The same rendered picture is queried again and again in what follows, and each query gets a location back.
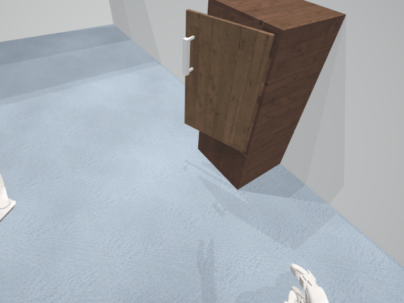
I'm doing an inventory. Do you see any robot right hand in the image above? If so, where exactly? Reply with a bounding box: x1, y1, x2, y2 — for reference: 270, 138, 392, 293
284, 264, 329, 303

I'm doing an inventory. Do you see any robot left hand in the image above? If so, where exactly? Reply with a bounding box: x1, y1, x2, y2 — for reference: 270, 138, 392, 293
0, 173, 16, 222

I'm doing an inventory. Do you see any handle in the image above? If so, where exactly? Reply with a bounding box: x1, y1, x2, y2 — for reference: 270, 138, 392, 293
182, 36, 194, 76

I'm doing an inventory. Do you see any cupboard door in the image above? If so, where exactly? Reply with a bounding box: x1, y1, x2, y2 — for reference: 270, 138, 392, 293
184, 9, 275, 152

